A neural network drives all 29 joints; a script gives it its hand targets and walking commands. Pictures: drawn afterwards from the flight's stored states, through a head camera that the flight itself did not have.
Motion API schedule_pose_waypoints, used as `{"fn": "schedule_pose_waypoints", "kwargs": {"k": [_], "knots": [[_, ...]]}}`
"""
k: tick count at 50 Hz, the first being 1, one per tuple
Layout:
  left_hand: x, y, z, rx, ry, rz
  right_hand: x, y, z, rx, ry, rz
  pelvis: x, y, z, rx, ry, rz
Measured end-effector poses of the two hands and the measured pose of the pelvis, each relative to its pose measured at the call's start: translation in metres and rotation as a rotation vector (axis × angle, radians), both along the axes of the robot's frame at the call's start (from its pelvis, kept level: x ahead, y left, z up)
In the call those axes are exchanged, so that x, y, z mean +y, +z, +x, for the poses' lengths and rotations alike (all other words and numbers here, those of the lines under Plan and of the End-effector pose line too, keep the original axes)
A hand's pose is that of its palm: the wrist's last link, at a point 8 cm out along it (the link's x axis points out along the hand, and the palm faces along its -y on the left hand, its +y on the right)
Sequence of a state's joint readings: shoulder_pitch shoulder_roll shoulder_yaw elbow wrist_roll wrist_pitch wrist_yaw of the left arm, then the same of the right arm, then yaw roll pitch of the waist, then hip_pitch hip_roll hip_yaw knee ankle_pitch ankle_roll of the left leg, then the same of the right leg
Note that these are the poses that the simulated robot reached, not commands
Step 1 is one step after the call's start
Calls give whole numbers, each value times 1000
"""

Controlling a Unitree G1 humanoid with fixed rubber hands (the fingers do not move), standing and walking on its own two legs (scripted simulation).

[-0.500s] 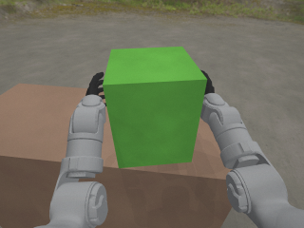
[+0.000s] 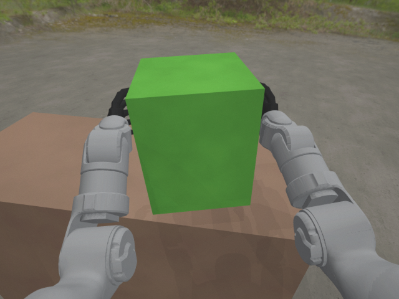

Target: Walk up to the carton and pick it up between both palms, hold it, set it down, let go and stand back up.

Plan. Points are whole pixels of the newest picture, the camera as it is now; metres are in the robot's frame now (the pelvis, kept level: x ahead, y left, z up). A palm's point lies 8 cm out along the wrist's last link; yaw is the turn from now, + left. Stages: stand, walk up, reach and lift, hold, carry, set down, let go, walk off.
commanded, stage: reach and lift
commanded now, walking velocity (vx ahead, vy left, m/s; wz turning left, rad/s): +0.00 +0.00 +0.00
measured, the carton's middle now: (194, 131) +0.40 -0.01 +0.23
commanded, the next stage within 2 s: hold in 0.18 s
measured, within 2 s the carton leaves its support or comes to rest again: neither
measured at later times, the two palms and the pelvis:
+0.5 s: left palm (113, 117) +0.37 +0.14 +0.28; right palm (269, 110) +0.38 -0.15 +0.29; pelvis +0.00 -0.01 +0.00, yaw +0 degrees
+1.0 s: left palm (116, 116) +0.38 +0.14 +0.28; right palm (273, 111) +0.37 -0.15 +0.29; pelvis +0.01 -0.01 +0.00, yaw +0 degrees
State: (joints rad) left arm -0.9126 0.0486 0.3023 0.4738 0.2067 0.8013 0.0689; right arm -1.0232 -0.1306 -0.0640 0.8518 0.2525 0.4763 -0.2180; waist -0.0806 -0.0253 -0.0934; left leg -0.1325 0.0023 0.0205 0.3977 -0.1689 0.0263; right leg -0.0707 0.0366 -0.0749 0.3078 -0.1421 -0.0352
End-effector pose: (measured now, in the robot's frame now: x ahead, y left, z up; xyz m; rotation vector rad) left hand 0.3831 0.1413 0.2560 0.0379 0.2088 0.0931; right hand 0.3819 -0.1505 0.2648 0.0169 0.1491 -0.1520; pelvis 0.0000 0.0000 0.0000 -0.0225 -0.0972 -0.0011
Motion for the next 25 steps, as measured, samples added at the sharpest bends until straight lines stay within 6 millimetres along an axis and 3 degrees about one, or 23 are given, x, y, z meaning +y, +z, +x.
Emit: {"fn": "schedule_pose_waypoints", "kwargs": {"k": [25], "knots": [[3, 22, -10, -14, 14, -17, 2, 22, -6, -1, 14, -11, -9, 0, 0, 10, 5, 3]]}}
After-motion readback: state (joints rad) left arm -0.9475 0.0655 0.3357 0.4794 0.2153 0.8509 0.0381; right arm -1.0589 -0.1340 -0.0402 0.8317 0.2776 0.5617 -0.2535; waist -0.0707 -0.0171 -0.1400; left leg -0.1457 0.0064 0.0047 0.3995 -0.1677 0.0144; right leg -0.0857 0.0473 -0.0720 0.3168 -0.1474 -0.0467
